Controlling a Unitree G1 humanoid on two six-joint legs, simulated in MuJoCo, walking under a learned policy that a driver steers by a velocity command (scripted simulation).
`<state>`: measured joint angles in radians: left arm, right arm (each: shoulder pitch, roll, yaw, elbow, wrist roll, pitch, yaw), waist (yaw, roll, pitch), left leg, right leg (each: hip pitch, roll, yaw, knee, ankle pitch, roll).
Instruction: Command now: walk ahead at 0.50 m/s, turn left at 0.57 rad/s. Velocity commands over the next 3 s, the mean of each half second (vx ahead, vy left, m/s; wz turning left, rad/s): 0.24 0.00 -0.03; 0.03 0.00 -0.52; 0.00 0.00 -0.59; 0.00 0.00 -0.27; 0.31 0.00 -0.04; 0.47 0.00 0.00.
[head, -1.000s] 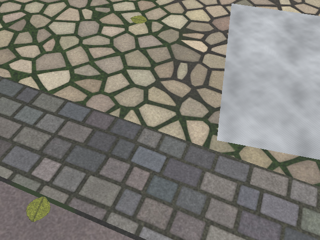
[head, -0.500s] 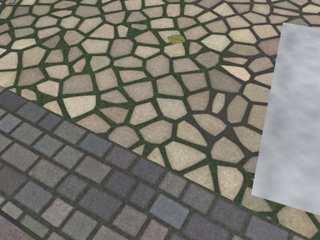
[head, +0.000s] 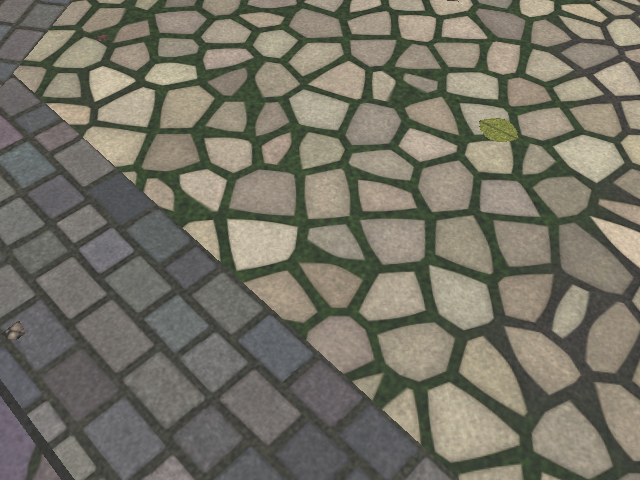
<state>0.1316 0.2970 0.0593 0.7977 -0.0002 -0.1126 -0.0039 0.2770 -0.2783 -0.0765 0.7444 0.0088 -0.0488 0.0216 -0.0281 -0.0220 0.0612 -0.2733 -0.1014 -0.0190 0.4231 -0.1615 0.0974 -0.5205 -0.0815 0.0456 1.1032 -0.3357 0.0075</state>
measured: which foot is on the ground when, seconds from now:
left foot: down 0.00-0.30, up 0.32-0.68, down 0.70-1.00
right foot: up 0.00-0.26, down 0.28-0.70, up 0.72-1.00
